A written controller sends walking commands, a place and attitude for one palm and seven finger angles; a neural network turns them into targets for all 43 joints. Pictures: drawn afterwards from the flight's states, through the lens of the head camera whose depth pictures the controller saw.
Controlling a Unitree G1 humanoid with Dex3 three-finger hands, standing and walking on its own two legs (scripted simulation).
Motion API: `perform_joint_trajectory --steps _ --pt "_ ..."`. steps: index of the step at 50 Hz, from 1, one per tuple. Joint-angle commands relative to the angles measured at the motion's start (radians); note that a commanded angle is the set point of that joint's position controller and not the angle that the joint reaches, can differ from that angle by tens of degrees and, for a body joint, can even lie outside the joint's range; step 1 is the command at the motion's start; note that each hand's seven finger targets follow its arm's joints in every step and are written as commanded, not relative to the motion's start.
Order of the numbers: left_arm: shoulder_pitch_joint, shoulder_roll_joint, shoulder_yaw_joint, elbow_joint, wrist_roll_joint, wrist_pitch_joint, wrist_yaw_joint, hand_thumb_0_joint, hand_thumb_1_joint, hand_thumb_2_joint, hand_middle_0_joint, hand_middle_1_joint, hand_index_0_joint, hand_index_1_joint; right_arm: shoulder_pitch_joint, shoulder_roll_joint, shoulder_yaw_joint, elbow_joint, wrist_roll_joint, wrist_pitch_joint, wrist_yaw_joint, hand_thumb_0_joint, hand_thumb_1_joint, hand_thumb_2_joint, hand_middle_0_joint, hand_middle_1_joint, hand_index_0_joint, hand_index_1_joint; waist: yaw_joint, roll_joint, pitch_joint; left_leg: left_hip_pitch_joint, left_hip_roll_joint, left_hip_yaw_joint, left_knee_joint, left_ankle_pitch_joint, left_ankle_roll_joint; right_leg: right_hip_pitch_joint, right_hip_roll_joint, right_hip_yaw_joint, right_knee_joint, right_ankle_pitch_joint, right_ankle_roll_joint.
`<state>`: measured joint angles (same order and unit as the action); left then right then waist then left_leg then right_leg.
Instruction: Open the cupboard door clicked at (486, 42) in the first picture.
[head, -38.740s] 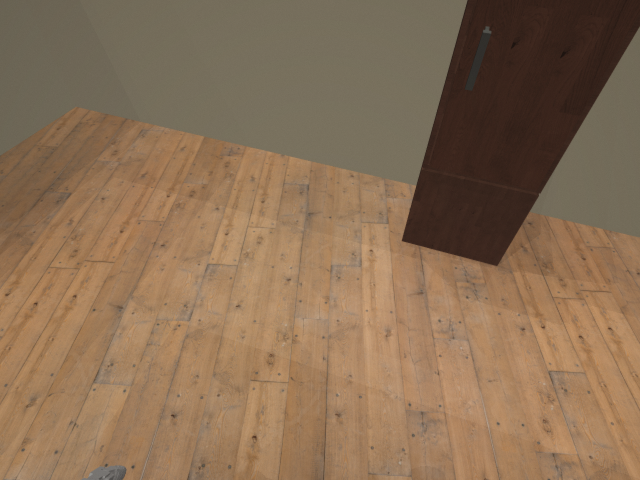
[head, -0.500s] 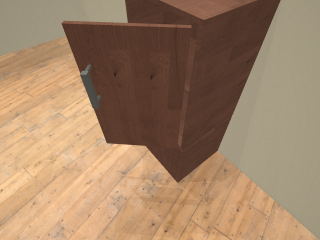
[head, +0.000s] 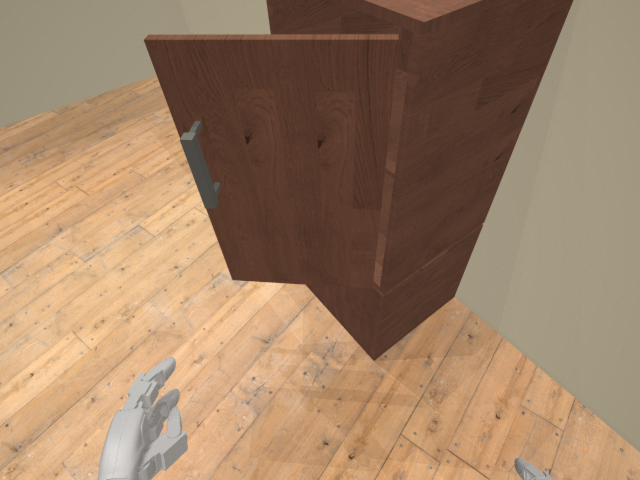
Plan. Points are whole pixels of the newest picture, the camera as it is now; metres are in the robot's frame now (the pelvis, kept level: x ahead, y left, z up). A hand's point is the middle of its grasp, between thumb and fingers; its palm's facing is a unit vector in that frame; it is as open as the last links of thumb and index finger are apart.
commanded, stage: raise the hand with hooked fingers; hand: left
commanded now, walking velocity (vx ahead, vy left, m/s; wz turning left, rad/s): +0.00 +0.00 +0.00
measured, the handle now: (204, 166) +0.60 +0.23 +0.06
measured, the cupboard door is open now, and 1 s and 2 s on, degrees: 47 47 47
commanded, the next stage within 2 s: move the hooked fingers beside the handle in 1.90 s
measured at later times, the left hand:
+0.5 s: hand (160, 445) +0.17 +0.19 +0.00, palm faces -0.10 -0.99 -0.06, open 10.3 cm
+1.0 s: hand (102, 397) +0.21 +0.26 +0.04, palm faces -0.03 -1.00 -0.06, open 13.2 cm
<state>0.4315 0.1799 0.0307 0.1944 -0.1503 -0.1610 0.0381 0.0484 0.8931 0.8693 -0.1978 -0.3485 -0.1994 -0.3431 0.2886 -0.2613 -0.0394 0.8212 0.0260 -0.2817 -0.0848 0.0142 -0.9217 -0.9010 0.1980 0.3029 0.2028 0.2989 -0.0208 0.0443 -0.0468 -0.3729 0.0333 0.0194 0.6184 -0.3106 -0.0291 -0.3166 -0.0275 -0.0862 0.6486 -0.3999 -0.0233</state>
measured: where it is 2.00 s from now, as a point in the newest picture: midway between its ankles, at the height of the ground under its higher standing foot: outside the picture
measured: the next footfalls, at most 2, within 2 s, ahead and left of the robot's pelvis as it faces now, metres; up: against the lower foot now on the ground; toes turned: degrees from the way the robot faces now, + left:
none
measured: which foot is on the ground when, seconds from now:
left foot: down 0.00-1.00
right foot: down 0.00-1.00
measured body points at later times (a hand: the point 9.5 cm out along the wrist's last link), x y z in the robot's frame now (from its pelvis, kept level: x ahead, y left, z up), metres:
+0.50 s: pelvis -0.06 +0.01 -0.06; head -0.02 +0.02 +0.38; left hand +0.17 +0.25 +0.00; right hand +0.12 -0.19 -0.14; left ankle +0.00 +0.14 -0.72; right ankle -0.04 -0.09 -0.72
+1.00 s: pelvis -0.05 +0.03 -0.03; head -0.02 +0.04 +0.42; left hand +0.21 +0.31 +0.04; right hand +0.12 -0.22 -0.09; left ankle +0.00 +0.14 -0.72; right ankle -0.04 -0.09 -0.72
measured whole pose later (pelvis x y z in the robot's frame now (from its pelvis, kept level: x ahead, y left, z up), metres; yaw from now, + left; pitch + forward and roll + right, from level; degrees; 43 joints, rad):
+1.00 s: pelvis -0.05 +0.03 -0.03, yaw +0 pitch +6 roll -2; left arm 0.15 0.34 0.29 0.17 -0.31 -0.28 -0.39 0.00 -0.30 0.39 -0.28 -1.08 -0.28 -1.07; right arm 0.26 -0.28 0.03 0.58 0.04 -0.27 -0.08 0.01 -0.90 -0.90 0.20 0.30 0.20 0.30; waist 0.00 0.02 -0.06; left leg -0.64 0.04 0.00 0.90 -0.38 0.01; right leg -0.54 -0.02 -0.09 0.86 -0.42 0.00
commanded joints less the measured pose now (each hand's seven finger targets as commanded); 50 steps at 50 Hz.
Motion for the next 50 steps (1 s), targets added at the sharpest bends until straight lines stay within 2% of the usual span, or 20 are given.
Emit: perform_joint_trajectory --steps 1,2,3,4,5,6,9,12,13,14,16,18,21,24,28,33,36,38,45,50 --pt "0.137 -0.07 0.011 0.009 -0.046 -0.282 -0.194 0.0 0.643 0.79 -0.218 -0.465 -0.218 -0.465 -0.121 -0.098 -0.054 -0.242 -0.028 -0.077 0.043 0.0 -0.9 -0.9 0.2 0.3 0.2 0.3 0.052 -0.316 -0.069 -0.179 -0.049 -0.012 0.165 0.157 0.028 -0.256 0.012 0.008 0.11 0.305 0.033" --pt "0.152 -0.031 0.059 0.005 -0.064 -0.355 -0.257 0.0 0.62 0.78 -0.22 -0.48 -0.22 -0.48 -0.143 -0.098 -0.06 -0.267 -0.026 -0.069 0.058 0.0 -0.9 -0.9 0.2 0.3 0.2 0.3 0.071 -0.294 -0.099 -0.242 -0.054 -0.005 0.206 0.136 0.02 -0.257 0.006 0.028 0.155 0.307 0.026" --pt "0.154 0.038 0.126 0.023 -0.072 -0.414 -0.331 0.0 0.597 0.77 -0.222 -0.495 -0.222 -0.495 -0.149 -0.106 -0.066 -0.294 -0.022 -0.059 0.076 0.0 -0.9 -0.9 0.2 0.3 0.2 0.3 0.1 -0.213 -0.126 -0.282 -0.06 -0.004 0.252 0.149 0.013 -0.244 -0.003 0.061 0.214 0.348 0.008" --pt "0.1 0.09 0.159 -0.039 -0.077 -0.46 -0.382 0.0 0.573 0.76 -0.223 -0.51 -0.223 -0.51 -0.167 -0.113 -0.068 -0.337 -0.021 -0.049 0.085 0.0 -0.9 -0.9 0.2 0.3 0.2 0.3 0.1 -0.146 -0.178 -0.31 -0.065 0.011 0.288 0.142 0.016 -0.246 -0.012 0.079 0.247 0.338 0.001" --pt "0.093 0.129 0.208 -0.06 -0.078 -0.456 -0.395 0.0 0.55 0.75 -0.225 -0.525 -0.225 -0.525 -0.178 -0.111 -0.073 -0.378 -0.016 -0.032 0.085 0.0 -0.9 -0.9 0.2 0.3 0.2 0.3 0.114 -0.097 -0.221 -0.315 -0.068 0.034 0.307 0.131 0.024 -0.243 -0.01 0.089 0.26 0.292 -0.005" --pt "0.066 0.122 0.193 -0.113 -0.086 -0.429 -0.398 0.0 0.527 0.74 -0.227 -0.54 -0.227 -0.54 -0.195 -0.108 -0.067 -0.42 -0.011 -0.013 0.084 0.0 -0.9 -0.9 0.2 0.3 0.2 0.3 0.115 -0.06 -0.235 -0.317 -0.072 0.046 0.313 0.104 0.03 -0.254 -0.006 0.096 0.258 0.233 -0.004" --pt "-0.081 0.117 0.161 -0.3 -0.107 -0.334 -0.35 0.0 0.457 0.71 -0.232 -0.585 -0.232 -0.585 -0.198 -0.105 -0.05 -0.507 0.002 0.038 0.07 0.0 -0.9 -0.9 0.2 0.3 0.2 0.3 0.075 -0.024 -0.22 -0.314 -0.06 0.027 0.313 0.009 0.045 -0.328 0.015 0.097 0.231 0.064 0.0" --pt "-0.188 0.128 0.158 -0.476 -0.092 -0.342 -0.283 0.0 0.387 0.68 -0.237 -0.63 -0.237 -0.63 -0.132 -0.085 -0.037 -0.503 -0.002 0.049 0.047 0.0 -0.9 -0.9 0.2 0.3 0.2 0.3 0.025 0.034 -0.247 -0.258 -0.032 -0.007 0.328 0.009 0.055 -0.372 0.031 0.077 0.233 0.064 0.002" --pt "-0.262 0.139 0.135 -0.548 -0.089 -0.355 -0.278 0.0 0.363 0.67 -0.238 -0.645 -0.238 -0.645 -0.118 -0.091 -0.025 -0.499 -0.01 0.047 0.04 0.0 -0.9 -0.9 0.2 0.3 0.2 0.3 -0.004 0.011 -0.258 -0.257 -0.024 -0.023 0.342 0.015 0.061 -0.39 0.039 0.069 0.251 0.075 0.003" --pt "-0.289 0.143 0.126 -0.563 -0.08 -0.367 -0.278 0.0 0.34 0.66 -0.24 -0.66 -0.24 -0.66 -0.113 -0.089 -0.021 -0.485 -0.012 0.039 0.033 0.0 -0.9 -0.9 0.2 0.3 0.2 0.3 -0.011 0.045 -0.279 -0.244 -0.02 -0.03 0.35 0.02 0.061 -0.4 0.038 0.071 0.249 0.074 0.002" --pt "-0.308 0.127 0.091 -0.512 -0.081 -0.366 -0.297 0.0 0.293 0.64 -0.243 -0.69 -0.243 -0.69 -0.102 -0.091 -0.004 -0.455 -0.011 0.02 0.024 0.0 -0.9 -0.9 0.2 0.3 0.2 0.3 -0.042 0.046 -0.23 -0.262 -0.015 -0.047 0.351 -0.023 0.06 -0.443 0.044 0.057 0.237 0.02 0.004" --pt "-0.318 0.141 0.084 -0.418 -0.093 -0.332 -0.337 0.0 0.247 0.62 -0.247 -0.72 -0.247 -0.72 -0.107 -0.105 0.01 -0.433 -0.004 0.006 0.014 0.0 -0.9 -0.9 0.2 0.3 0.2 0.3 -0.049 0.021 -0.177 -0.295 -0.012 -0.064 0.341 -0.082 0.06 -0.462 0.053 0.057 0.216 -0.055 0.003" --pt "-0.304 0.188 0.136 -0.352 -0.116 -0.25 -0.376 0.0 0.177 0.59 -0.252 -0.765 -0.252 -0.765 -0.113 -0.113 0.017 -0.428 0.008 -0.007 0.001 0.0 -0.9 -0.9 0.2 0.3 0.2 0.3 -0.023 0.003 -0.206 -0.301 -0.021 -0.061 0.298 -0.131 0.057 -0.404 0.042 0.074 0.158 -0.143 0.009" --pt "-0.268 0.229 0.213 -0.342 -0.141 -0.175 -0.38 0.0 0.107 0.56 -0.257 -0.81 -0.257 -0.81 -0.124 -0.108 0.022 -0.434 0.012 -0.01 -0.001 0.0 -0.9 -0.9 0.2 0.3 0.2 0.3 0.022 0.034 -0.265 -0.257 -0.026 -0.058 0.25 -0.092 0.054 -0.328 0.037 0.058 0.145 -0.113 0.006" --pt "-0.25 0.257 0.291 -0.307 -0.168 -0.165 -0.343 0.0 0.013 0.52 -0.263 -0.87 -0.263 -0.87 -0.135 -0.099 0.023 -0.422 0.006 -0.012 -0.001 0.0 -0.9 -0.9 0.2 0.3 0.2 0.3 0.044 -0.042 -0.21 -0.261 -0.024 -0.06 0.208 -0.075 0.05 -0.294 0.04 0.049 0.115 -0.122 0.007" --pt "-0.287 0.262 0.287 -0.283 -0.162 -0.221 -0.346 0.0 -0.103 0.47 -0.272 -0.945 -0.272 -0.945 -0.104 -0.117 0.018 -0.407 0.007 -0.03 0.004 0.0 -0.9 -0.9 0.2 0.3 0.2 0.3 0.026 -0.031 -0.161 -0.236 -0.024 -0.051 0.174 -0.096 0.05 -0.305 0.04 0.042 0.098 -0.127 0.008" --pt "-0.324 0.265 0.277 -0.278 -0.163 -0.231 -0.37 0.0 -0.173 0.44 -0.277 -0.99 -0.277 -0.99 -0.085 -0.131 0.014 -0.401 0.012 -0.042 0.003 0.0 -0.9 -0.9 0.2 0.3 0.2 0.3 0.014 0.01 -0.172 -0.195 -0.025 -0.05 0.152 -0.102 0.05 -0.307 0.04 0.032 0.095 -0.1 0.009" --pt "-0.344 0.3 0.31 -0.269 -0.174 -0.227 -0.384 0.0 -0.22 0.42 -0.28 -1.02 -0.28 -1.02 -0.076 -0.141 0.012 -0.396 0.012 -0.046 -0.001 0.0 -0.9 -0.9 0.2 0.3 0.2 0.3 0.018 0.002 -0.184 -0.177 -0.025 -0.053 0.146 -0.078 0.051 -0.28 0.044 0.032 0.093 -0.067 0.006" --pt "-0.42 0.334 0.345 -0.257 -0.186 -0.202 -0.416 0.0 -0.383 0.35 -0.292 -1.125 -0.292 -1.125 -0.07 -0.146 0.016 -0.383 0.014 -0.046 -0.003 0.0 -0.9 -0.9 0.2 0.3 0.2 0.3 0.02 0.077 -0.195 -0.087 -0.022 -0.058 0.111 0.015 0.046 -0.238 0.05 0.01 0.087 0.059 0.002" --pt "-0.471 0.363 0.369 -0.211 -0.191 -0.168 -0.448 0.0 -0.5 0.3 -0.3 -1.2 -0.3 -1.2 -0.069 -0.151 0.021 -0.382 0.017 -0.036 -0.004 0.0 -0.9 -0.9 0.2 0.3 0.2 0.3 0.019 0.057 -0.2 -0.046 -0.022 -0.06 0.093 0.067 0.046 -0.206 0.056 0.006 0.07 0.126 0.002"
